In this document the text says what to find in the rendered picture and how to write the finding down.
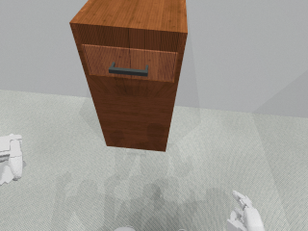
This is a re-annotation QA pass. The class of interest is cabinet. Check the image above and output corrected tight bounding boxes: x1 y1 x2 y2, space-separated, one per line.
69 0 188 152

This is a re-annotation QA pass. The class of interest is drawer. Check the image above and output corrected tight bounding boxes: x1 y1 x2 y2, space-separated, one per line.
82 44 178 82

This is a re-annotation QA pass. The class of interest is right robot hand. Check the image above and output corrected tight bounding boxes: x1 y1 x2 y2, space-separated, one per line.
227 191 265 231

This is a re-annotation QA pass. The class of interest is left robot hand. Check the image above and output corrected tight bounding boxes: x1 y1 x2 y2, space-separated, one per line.
0 134 27 187

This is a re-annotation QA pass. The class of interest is handle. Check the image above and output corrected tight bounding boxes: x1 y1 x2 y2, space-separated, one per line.
108 62 148 77

